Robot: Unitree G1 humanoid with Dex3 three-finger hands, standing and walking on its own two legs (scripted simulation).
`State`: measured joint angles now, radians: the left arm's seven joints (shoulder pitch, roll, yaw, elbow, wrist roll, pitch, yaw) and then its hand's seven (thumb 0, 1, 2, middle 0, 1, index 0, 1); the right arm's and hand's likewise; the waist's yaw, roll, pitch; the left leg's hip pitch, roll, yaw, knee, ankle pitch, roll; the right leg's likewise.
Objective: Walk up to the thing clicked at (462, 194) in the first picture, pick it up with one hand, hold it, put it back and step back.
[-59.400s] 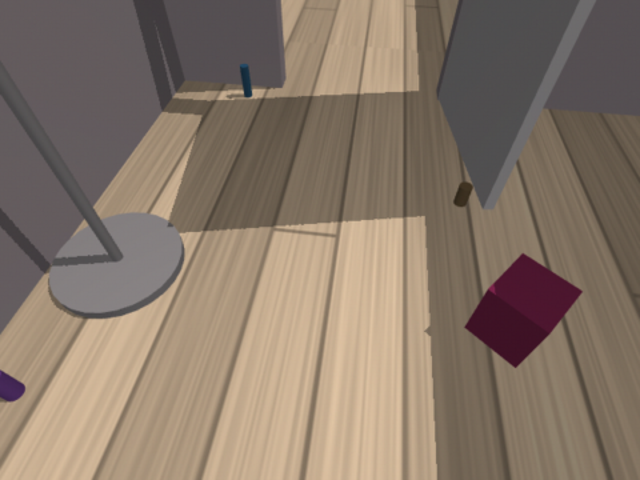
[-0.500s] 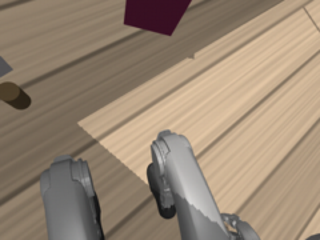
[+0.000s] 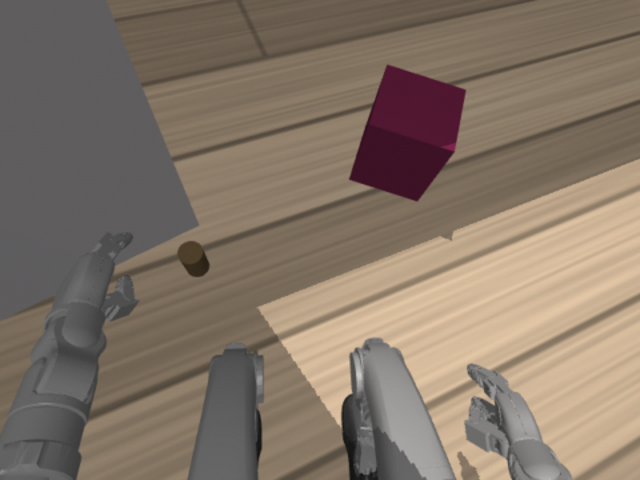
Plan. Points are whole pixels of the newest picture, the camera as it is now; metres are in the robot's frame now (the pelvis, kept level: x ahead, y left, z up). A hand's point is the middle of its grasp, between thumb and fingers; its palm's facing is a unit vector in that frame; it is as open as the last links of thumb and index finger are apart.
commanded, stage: home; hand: left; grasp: from above
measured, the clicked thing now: (194, 259) +0.53 +0.24 -0.49
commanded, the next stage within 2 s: none
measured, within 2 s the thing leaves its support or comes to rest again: neither
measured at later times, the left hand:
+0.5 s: hand (113, 365) +0.24 +0.18 +0.09, palm faces +0.10 -0.97 -0.21, open 7.4 cm
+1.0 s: hand (88, 419) +0.21 +0.18 +0.13, palm faces +0.11 -0.98 -0.19, open 7.4 cm
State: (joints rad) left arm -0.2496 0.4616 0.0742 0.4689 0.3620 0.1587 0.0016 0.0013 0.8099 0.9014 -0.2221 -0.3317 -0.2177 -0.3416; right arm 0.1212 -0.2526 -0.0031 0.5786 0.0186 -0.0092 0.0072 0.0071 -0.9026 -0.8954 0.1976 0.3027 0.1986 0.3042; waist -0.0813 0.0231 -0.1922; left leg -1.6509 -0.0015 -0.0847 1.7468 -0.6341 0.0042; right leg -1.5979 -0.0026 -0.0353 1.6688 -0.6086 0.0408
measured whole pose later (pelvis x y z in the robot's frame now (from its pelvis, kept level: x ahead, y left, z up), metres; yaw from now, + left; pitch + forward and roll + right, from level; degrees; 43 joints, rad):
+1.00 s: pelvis +0.06 -0.01 +0.18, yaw +4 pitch +9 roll -3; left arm 0.50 0.22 0.03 -0.13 -0.05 0.45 0.01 0.01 0.90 0.89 -0.20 -0.30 -0.20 -0.30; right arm 0.27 -0.21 0.04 0.52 0.01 -0.24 -0.18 0.01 -0.90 -0.90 0.20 0.30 0.20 0.30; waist -0.04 0.04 -0.15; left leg -0.69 0.02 -0.08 1.00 -0.47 -0.01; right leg -0.65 0.00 -0.04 0.93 -0.45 0.02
